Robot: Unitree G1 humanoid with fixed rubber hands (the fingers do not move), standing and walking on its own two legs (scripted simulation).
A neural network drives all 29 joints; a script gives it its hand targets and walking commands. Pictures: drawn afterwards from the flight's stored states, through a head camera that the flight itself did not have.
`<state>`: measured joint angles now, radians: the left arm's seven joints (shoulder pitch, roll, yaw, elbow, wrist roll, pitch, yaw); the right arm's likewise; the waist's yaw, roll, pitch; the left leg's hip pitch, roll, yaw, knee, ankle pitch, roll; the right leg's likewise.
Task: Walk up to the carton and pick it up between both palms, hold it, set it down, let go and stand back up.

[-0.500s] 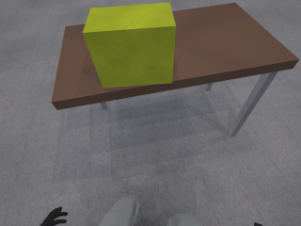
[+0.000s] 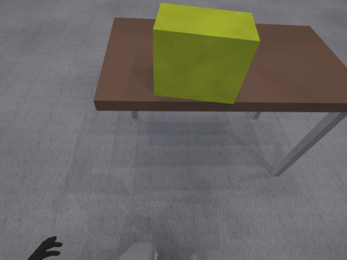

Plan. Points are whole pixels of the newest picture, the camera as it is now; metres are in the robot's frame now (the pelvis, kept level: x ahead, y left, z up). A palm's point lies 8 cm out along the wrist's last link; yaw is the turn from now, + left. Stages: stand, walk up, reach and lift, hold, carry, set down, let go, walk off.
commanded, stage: walk up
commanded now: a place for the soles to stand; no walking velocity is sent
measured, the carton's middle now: (199, 56) +0.68 -0.05 +0.08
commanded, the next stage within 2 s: none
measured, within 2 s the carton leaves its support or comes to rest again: neither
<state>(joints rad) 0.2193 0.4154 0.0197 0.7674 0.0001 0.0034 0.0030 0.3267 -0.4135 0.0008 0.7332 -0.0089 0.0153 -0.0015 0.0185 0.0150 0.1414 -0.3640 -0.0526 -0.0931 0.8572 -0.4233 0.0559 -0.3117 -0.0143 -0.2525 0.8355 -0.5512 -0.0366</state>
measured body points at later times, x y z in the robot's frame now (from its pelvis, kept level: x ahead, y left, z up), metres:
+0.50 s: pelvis +0.03 +0.00 +0.00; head +0.06 -0.01 +0.45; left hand +0.12 +0.30 -0.10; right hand +0.13 -0.31 -0.10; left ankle +0.06 +0.13 -0.68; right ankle +0.03 -0.12 -0.70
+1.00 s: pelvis +0.03 -0.02 -0.01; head +0.05 -0.03 +0.44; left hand +0.11 +0.30 -0.10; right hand +0.15 -0.33 -0.11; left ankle +0.06 +0.14 -0.67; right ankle +0.04 -0.10 -0.70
